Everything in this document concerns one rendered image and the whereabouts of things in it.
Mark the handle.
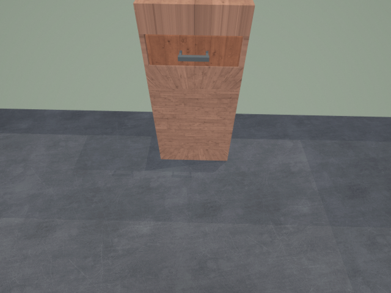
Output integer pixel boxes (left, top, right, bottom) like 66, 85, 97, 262
178, 51, 210, 62

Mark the cabinet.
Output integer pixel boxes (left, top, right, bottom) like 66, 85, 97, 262
133, 0, 255, 161

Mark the drawer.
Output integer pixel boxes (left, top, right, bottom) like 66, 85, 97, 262
145, 34, 243, 67

